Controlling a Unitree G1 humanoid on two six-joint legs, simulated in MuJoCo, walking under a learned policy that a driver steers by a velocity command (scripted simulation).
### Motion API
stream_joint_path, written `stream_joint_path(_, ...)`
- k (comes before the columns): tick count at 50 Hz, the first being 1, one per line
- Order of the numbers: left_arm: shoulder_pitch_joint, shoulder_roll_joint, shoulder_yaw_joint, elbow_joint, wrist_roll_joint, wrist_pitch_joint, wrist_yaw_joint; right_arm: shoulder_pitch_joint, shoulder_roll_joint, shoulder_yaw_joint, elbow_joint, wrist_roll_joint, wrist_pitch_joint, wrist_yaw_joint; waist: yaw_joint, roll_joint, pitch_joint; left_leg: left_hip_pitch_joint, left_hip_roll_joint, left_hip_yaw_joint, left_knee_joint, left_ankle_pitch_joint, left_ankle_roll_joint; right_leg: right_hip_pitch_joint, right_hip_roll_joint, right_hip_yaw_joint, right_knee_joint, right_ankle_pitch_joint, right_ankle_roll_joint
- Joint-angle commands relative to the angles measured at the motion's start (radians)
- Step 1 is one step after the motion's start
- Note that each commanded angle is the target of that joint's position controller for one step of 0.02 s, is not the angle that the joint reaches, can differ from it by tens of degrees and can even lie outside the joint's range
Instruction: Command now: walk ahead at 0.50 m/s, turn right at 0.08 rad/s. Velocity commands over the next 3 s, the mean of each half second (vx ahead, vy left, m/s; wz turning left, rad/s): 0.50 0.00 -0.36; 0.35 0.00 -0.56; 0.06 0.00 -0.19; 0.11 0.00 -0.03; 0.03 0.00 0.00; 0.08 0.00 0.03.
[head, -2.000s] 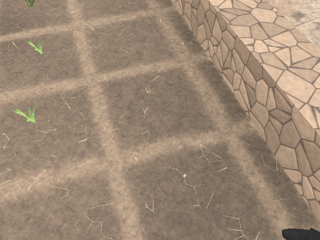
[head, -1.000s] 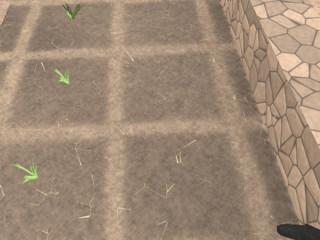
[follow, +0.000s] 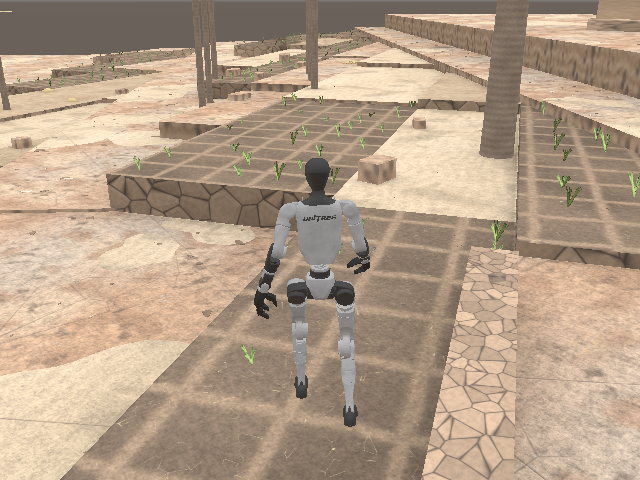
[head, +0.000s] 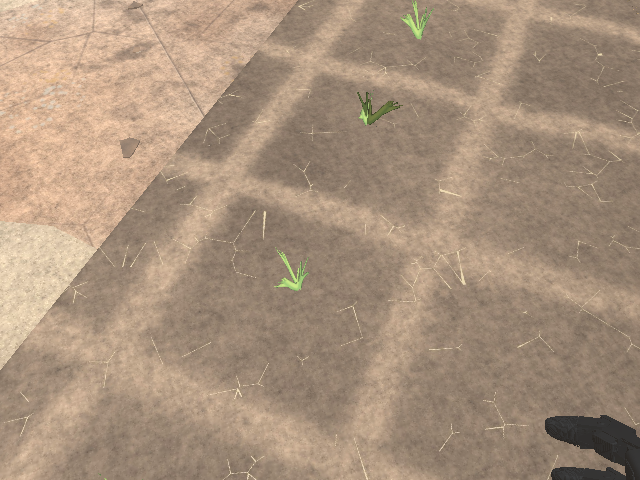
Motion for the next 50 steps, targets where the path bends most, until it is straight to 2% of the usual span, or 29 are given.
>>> stream_joint_path(1,-0.030,0.142,0.018,-0.101,-0.023,-0.043,-0.005,0.368,-0.194,-0.070,0.035,-0.002,0.002,-0.013,-0.207,0.153,-0.296,0.761,0.384,-0.623,-0.255,-0.200,0.215,-0.669,0.012,0.154,0.621,-0.096,-0.036)
stream_joint_path(2,-0.093,0.144,0.021,-0.122,-0.033,-0.045,-0.005,0.305,-0.164,-0.058,0.038,0.002,-0.003,-0.012,-0.176,0.123,-0.179,0.625,0.342,-0.478,-0.281,-0.180,0.180,-0.679,-0.033,0.129,0.592,-0.006,-0.044)
stream_joint_path(3,-0.117,0.128,0.021,-0.121,-0.022,-0.039,-0.002,0.246,-0.129,-0.048,0.044,0.002,-0.011,-0.008,-0.144,0.086,-0.105,0.503,0.296,-0.375,-0.323,-0.123,0.158,-0.650,-0.065,0.119,0.538,0.071,-0.036)
stream_joint_path(5,-0.073,0.097,0.026,-0.098,-0.010,-0.012,0.003,0.179,-0.096,-0.043,0.054,-0.007,-0.033,-0.005,-0.085,0.119,-0.058,0.364,0.244,-0.240,-0.394,-0.020,0.131,-0.545,-0.100,0.133,0.481,0.177,-0.020)
stream_joint_path(7,-0.060,0.061,0.024,-0.091,-0.012,0.011,0.005,0.167,-0.097,-0.049,0.076,-0.012,-0.053,-0.006,-0.064,0.091,-0.037,0.318,0.238,-0.151,-0.429,0.091,0.137,-0.536,-0.096,0.137,0.469,0.230,-0.004)
stream_joint_path(12,-0.174,0.040,0.025,-0.134,-0.003,0.014,-0.005,0.190,-0.123,-0.059,0.125,-0.021,-0.059,-0.025,-0.083,0.057,0.011,0.343,0.211,0.025,-0.455,0.195,0.116,-0.605,-0.076,0.142,0.228,0.469,0.009)
stream_joint_path(17,-0.345,0.011,0.005,-0.207,0.003,0.009,-0.036,0.264,-0.166,-0.071,0.175,-0.003,-0.039,-0.040,-0.151,0.020,0.064,0.450,0.246,0.111,-0.451,0.231,0.099,-0.618,-0.062,0.053,0.010,0.540,-0.022)
stream_joint_path(19,-0.387,0.016,0.005,-0.240,0.002,0.009,-0.049,0.290,-0.177,-0.076,0.194,0.007,-0.022,-0.042,-0.159,0.022,0.069,0.541,0.270,0.128,-0.408,0.297,0.092,-0.652,-0.053,0.028,-0.030,0.477,-0.043)
stream_joint_path(21,-0.390,0.030,0.011,-0.265,0.000,0.010,-0.062,0.283,-0.194,-0.082,0.199,0.013,-0.003,-0.047,-0.139,0.042,0.047,0.597,0.281,0.153,-0.327,0.509,0.074,-0.613,-0.020,-0.017,-0.053,0.384,-0.074)
stream_joint_path(23,-0.309,0.070,0.033,-0.266,-0.002,0.017,-0.063,0.267,-0.223,-0.089,0.193,0.016,0.015,-0.056,-0.080,0.085,-0.033,0.616,0.276,0.176,-0.156,0.849,0.050,-0.466,0.053,-0.080,-0.037,0.276,-0.115)
stream_joint_path(24,-0.193,0.110,0.057,-0.243,-0.006,0.020,-0.058,0.254,-0.230,-0.089,0.189,0.018,0.024,-0.060,-0.014,0.087,-0.099,0.577,0.256,0.190,0.012,0.913,0.031,-0.308,0.094,-0.092,-0.059,0.265,-0.145)
stream_joint_path(25,-0.028,0.171,0.091,-0.205,-0.006,0.024,-0.042,0.244,-0.224,-0.083,0.180,0.019,0.023,-0.065,0.074,0.050,-0.182,0.426,0.214,0.204,0.254,0.780,-0.008,-0.034,0.106,-0.041,-0.131,0.319,-0.188)
stream_joint_path(26,0.045,0.287,0.120,-0.192,-0.008,0.032,-0.020,0.328,-0.106,-0.047,0.139,-0.019,0.003,-0.055,0.020,-0.191,-0.281,0.005,0.086,0.185,0.626,0.038,-0.075,0.348,-0.147,0.394,-0.133,0.304,-0.331)
stream_joint_path(27,0.028,0.281,0.108,-0.226,-0.006,0.018,-0.024,0.313,-0.079,-0.025,0.115,-0.007,-0.040,-0.039,0.002,-0.196,-0.431,-0.232,-0.078,-0.049,0.841,-0.485,-0.092,0.509,-0.300,0.882,-0.324,0.136,-0.475)
stream_joint_path(28,0.016,0.203,0.085,-0.225,0.003,0.007,-0.027,0.182,-0.159,-0.046,0.089,0.035,-0.071,-0.023,0.052,-0.096,-0.339,-0.341,-0.011,-0.143,0.856,-0.416,-0.065,0.458,-0.278,0.776,-0.381,0.133,-0.407)
stream_joint_path(29,-0.031,0.168,0.076,-0.226,0.002,-0.002,-0.026,0.138,-0.156,-0.042,0.071,0.046,-0.087,-0.021,0.023,-0.058,-0.215,-0.352,0.033,-0.131,0.781,-0.326,-0.043,0.317,-0.238,0.633,-0.385,0.185,-0.365)
stream_joint_path(30,-0.102,0.136,0.066,-0.237,-0.001,-0.005,-0.024,0.141,-0.151,-0.044,0.084,0.024,-0.090,-0.028,-0.030,0.006,-0.132,-0.298,0.075,-0.124,0.682,-0.263,-0.046,0.160,-0.192,0.521,-0.390,0.287,-0.328)
stream_joint_path(31,-0.153,0.102,0.055,-0.254,0.006,-0.006,-0.020,0.154,-0.163,-0.053,0.094,0.003,-0.081,-0.033,-0.066,-0.008,-0.096,-0.223,0.101,-0.124,0.609,-0.219,-0.056,0.046,-0.156,0.443,-0.408,0.384,-0.312)
stream_joint_path(32,-0.176,0.093,0.051,-0.269,0.015,-0.006,-0.015,0.171,-0.162,-0.057,0.097,-0.004,-0.068,-0.032,-0.091,-0.030,-0.085,-0.165,0.109,-0.124,0.580,-0.193,-0.068,-0.028,-0.133,0.412,-0.430,0.436,-0.309)
stream_joint_path(35,-0.169,0.132,0.061,-0.273,0.014,-0.009,0.001,0.162,-0.125,-0.050,0.085,-0.016,-0.040,-0.036,-0.106,-0.036,-0.058,-0.126,0.092,-0.086,0.448,-0.122,-0.121,-0.149,-0.098,0.318,-0.446,0.643,-0.311)
stream_joint_path(37,-0.156,0.156,0.070,-0.265,0.012,0.001,0.017,0.091,-0.101,-0.040,0.062,-0.021,-0.036,-0.041,-0.091,-0.045,-0.039,-0.089,0.054,-0.064,0.284,-0.015,-0.143,-0.210,-0.046,0.236,-0.407,0.789,-0.268)
stream_joint_path(39,-0.123,0.160,0.074,-0.255,0.004,0.020,0.029,0.029,-0.078,-0.030,0.049,-0.018,-0.039,-0.035,-0.058,-0.076,-0.067,-0.010,-0.001,-0.049,0.124,0.131,-0.146,-0.230,0.000,0.202,-0.362,0.784,-0.219)
stream_joint_path(42,-0.082,0.155,0.075,-0.241,-0.003,0.045,0.039,-0.029,-0.099,-0.035,0.029,0.000,-0.037,-0.022,-0.033,-0.106,-0.096,0.032,-0.045,-0.077,-0.003,0.202,-0.140,-0.178,-0.019,0.282,-0.307,0.654,-0.184)
stream_joint_path(44,-0.092,0.140,0.073,-0.246,-0.002,0.055,0.046,-0.015,-0.134,-0.048,0.030,-0.003,-0.039,-0.016,-0.051,-0.118,-0.105,0.044,-0.042,-0.118,-0.058,0.159,-0.119,-0.116,-0.042,0.364,-0.233,0.601,-0.167)
stream_joint_path(46,-0.147,0.122,0.070,-0.271,0.001,0.058,0.052,0.066,-0.157,-0.061,0.050,-0.011,-0.050,-0.016,-0.105,-0.131,-0.124,0.122,-0.024,-0.121,-0.127,0.183,-0.081,-0.094,-0.028,0.408,-0.120,0.573,-0.133)
stream_joint_path(47,-0.149,0.086,0.059,-0.287,0.005,0.056,0.050,0.118,-0.179,-0.066,0.055,-0.027,-0.057,-0.022,-0.126,-0.092,-0.180,0.258,0.039,-0.144,-0.167,0.322,-0.044,-0.121,0.031,0.380,0.007,0.509,-0.096)
stream_joint_path(48,-0.070,0.018,0.037,-0.299,0.030,0.052,0.048,0.168,-0.229,-0.070,0.048,-0.046,-0.055,-0.030,-0.101,0.107,-0.300,0.511,0.256,-0.325,-0.094,0.720,0.036,-0.270,0.126,0.278,0.277,0.057,-0.044)
stream_joint_path(49,0.116,0.037,0.031,-0.289,0.006,0.052,0.041,0.192,-0.236,-0.072,0.065,-0.046,-0.034,-0.027,-0.030,0.345,-0.417,0.690,0.465,-0.667,-0.122,0.687,0.239,-0.469,0.191,0.223,0.505,-0.320,-0.001)
stream_joint_path(50,0.127,0.136,0.052,-0.248,-0.002,0.062,0.041,0.145,-0.177,-0.062,0.041,-0.017,-0.021,-0.024,-0.045,0.212,-0.380,0.610,0.436,-0.697,-0.168,0.397,0.244,-0.516,0.116,0.239,0.614,-0.236,0.031)
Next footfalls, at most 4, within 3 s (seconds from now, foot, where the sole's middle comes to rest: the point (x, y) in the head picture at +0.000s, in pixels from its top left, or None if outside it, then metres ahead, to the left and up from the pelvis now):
0.50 right None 0.41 -0.16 -0.76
0.94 left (403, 357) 0.73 -0.11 -0.76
1.30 right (476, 451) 0.53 -0.25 -0.76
2.08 right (506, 409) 0.63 -0.33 -0.76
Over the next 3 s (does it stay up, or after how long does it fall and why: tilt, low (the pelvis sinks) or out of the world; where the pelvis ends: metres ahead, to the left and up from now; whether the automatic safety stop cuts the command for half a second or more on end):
stays up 0.67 -0.22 0.01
